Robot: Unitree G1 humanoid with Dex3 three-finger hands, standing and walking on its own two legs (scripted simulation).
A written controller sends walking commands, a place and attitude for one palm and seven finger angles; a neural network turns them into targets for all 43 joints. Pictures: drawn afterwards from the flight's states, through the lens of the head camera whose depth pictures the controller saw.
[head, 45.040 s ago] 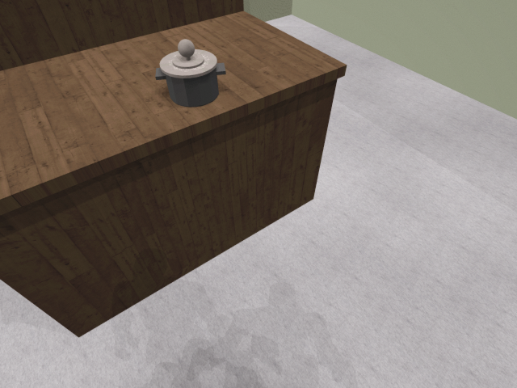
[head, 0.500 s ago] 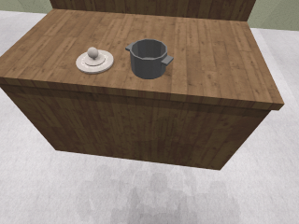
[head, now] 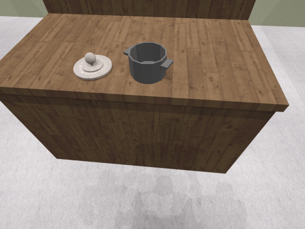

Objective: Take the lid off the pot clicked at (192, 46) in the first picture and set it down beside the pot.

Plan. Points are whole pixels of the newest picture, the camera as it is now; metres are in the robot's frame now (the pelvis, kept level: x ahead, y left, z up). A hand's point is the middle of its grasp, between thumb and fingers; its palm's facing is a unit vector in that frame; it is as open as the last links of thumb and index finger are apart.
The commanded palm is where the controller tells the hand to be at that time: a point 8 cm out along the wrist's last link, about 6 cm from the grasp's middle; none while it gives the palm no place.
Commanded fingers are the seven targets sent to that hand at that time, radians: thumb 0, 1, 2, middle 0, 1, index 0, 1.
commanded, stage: let the arm hang, fingers relaxed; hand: left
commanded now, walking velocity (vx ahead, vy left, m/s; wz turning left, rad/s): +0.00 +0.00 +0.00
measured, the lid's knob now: (90, 58) +0.72 +0.28 +0.03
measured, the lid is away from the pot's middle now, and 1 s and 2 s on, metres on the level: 0.24 0.24 0.24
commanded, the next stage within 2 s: look to check the result in 1.18 s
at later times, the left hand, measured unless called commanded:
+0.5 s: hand out of the picture +0.00 +0.18 -0.17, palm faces +0.03 -0.98 -0.19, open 7.3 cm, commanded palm none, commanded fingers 0.00 0.90 0.90 -0.20 -0.30 -0.20 -0.30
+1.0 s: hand out of the picture -0.01 +0.18 -0.17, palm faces +0.04 -0.99 -0.17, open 7.4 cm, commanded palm none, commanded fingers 0.00 0.90 0.90 -0.20 -0.30 -0.20 -0.30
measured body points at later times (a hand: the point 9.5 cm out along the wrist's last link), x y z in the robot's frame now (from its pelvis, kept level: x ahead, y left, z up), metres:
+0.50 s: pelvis +0.00 +0.01 +0.01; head +0.01 +0.01 +0.46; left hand +0.00 +0.23 -0.15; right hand -0.02 -0.20 -0.16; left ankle -0.03 +0.11 -0.73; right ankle -0.05 -0.11 -0.73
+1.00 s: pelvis +0.00 +0.02 +0.01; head +0.01 +0.02 +0.46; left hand -0.02 +0.23 -0.16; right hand -0.03 -0.18 -0.16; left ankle -0.03 +0.11 -0.73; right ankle -0.05 -0.11 -0.73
